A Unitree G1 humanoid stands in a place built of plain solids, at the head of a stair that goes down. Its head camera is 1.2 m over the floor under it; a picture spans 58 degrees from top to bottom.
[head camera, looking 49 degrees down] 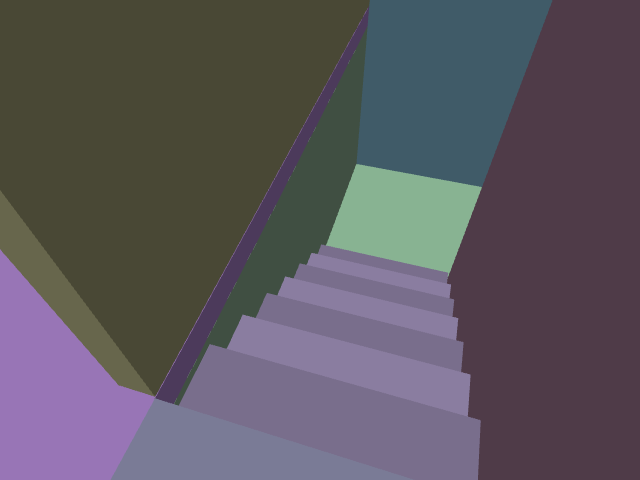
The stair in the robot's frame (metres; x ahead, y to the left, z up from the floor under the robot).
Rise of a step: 0.17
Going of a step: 0.24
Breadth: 0.92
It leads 16 degrees to the right of straight ahead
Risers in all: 8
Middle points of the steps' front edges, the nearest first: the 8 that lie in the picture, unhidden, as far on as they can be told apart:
0.33 0.02 0.00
0.59 -0.06 -0.17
0.81 -0.12 -0.34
1.03 -0.19 -0.52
1.25 -0.25 -0.69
1.48 -0.32 -0.86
1.70 -0.38 -1.03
1.92 -0.45 -1.21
